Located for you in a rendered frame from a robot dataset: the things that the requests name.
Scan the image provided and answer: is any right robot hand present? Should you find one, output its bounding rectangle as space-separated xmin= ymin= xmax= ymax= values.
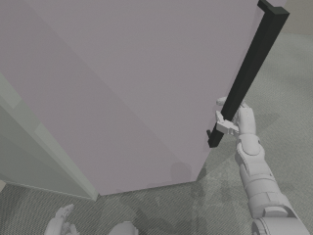
xmin=215 ymin=96 xmax=256 ymax=138

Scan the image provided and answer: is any handle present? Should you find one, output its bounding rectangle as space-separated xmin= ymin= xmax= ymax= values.
xmin=206 ymin=0 xmax=290 ymax=148

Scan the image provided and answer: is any robot right upper arm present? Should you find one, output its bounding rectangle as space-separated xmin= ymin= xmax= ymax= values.
xmin=251 ymin=216 xmax=308 ymax=235

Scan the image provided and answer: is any robot right forearm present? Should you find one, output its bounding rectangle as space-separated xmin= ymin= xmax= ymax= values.
xmin=235 ymin=133 xmax=310 ymax=235

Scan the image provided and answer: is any left robot hand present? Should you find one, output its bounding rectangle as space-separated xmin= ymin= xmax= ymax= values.
xmin=44 ymin=204 xmax=80 ymax=235

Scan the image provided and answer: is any left robot thigh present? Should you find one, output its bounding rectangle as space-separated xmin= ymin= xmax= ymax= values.
xmin=108 ymin=222 xmax=139 ymax=235

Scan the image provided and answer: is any fridge door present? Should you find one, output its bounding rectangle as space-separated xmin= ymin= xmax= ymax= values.
xmin=0 ymin=0 xmax=287 ymax=196

